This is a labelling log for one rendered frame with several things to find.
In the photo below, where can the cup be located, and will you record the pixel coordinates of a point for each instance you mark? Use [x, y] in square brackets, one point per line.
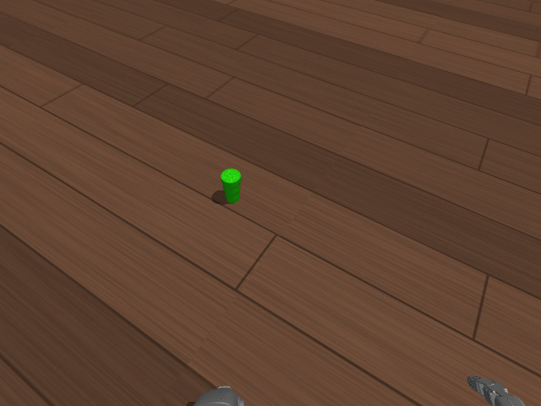
[231, 179]

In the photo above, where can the right robot hand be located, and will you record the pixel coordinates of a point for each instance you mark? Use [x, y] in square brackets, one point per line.
[493, 392]

